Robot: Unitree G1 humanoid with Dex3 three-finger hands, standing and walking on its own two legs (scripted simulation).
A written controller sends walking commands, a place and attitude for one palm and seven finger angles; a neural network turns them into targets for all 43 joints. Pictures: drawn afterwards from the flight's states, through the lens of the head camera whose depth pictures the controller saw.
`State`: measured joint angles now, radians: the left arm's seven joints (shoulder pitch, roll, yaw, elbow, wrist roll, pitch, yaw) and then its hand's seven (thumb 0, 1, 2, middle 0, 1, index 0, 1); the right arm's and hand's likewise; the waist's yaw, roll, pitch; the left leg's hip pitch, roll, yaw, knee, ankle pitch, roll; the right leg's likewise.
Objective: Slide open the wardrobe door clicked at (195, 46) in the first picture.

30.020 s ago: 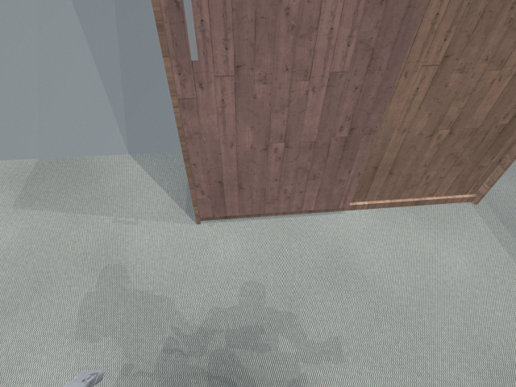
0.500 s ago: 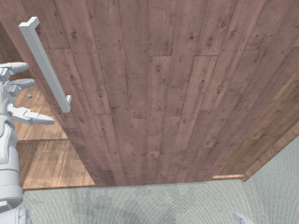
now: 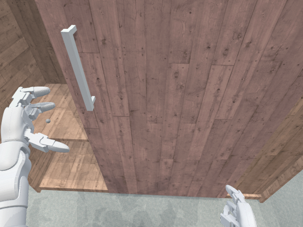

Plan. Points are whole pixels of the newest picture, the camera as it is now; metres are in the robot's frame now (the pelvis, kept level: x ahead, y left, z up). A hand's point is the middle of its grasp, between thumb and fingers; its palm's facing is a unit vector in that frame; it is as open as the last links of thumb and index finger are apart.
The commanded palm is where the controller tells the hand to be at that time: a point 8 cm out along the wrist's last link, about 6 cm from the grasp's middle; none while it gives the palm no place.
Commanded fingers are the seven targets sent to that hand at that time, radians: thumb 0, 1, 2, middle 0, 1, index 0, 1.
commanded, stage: slip the hand off the handle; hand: left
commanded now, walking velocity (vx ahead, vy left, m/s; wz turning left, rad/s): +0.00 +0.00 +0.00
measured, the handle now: (82, 72) +0.45 +0.26 +0.20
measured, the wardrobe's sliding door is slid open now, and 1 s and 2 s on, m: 0.47 0.47 0.47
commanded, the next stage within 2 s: draw the hand back to the body in 0.08 s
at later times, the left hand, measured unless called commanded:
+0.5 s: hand (42, 136) +0.23 +0.26 +0.18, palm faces +0.08 -0.99 -0.07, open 14.7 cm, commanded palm +0.19 +0.31 +0.17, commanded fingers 0.00 -0.55 0.20 -0.25 -1.15 -0.25 -1.15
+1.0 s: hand (30, 151) +0.20 +0.27 +0.17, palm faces +0.47 -0.83 -0.30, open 12.8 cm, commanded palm +0.16 +0.31 +0.18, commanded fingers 0.00 0.21 0.57 -0.22 -0.70 -0.22 -0.70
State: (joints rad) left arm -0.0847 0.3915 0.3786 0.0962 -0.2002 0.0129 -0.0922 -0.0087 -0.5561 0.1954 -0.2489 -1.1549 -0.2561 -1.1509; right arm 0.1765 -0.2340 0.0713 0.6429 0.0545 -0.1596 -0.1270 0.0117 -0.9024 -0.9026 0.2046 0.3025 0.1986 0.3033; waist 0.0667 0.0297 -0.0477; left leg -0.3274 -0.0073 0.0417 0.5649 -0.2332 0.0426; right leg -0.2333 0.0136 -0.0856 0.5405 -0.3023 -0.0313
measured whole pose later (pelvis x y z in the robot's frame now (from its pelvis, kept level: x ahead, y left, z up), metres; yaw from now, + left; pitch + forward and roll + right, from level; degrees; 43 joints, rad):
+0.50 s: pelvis +0.00 -0.01 +0.00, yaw -1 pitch -3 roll -1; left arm 0.14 0.46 0.48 -0.07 -0.43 0.16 -0.39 -0.01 -0.55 0.20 -0.25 -1.15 -0.26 -1.15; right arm 0.21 -0.26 0.08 0.64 0.09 -0.22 -0.12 0.01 -0.90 -0.90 0.20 0.30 0.20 0.30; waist 0.05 0.05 -0.07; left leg -0.24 0.01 0.05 0.54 -0.24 0.03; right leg -0.15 0.04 -0.08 0.50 -0.29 -0.04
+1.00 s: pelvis +0.00 +0.00 +0.01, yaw +0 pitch -5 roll -1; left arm 0.37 0.35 0.34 -0.33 -0.13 -0.07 0.10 0.00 -0.13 0.40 -0.24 -0.91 -0.24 -0.90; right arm 0.21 -0.23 0.05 0.68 0.02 -0.19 -0.08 0.01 -0.90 -0.90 0.20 0.30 0.20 0.30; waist 0.08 0.05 0.01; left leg -0.20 -0.01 0.05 0.47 -0.20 0.05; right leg -0.10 0.02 -0.07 0.44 -0.26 -0.03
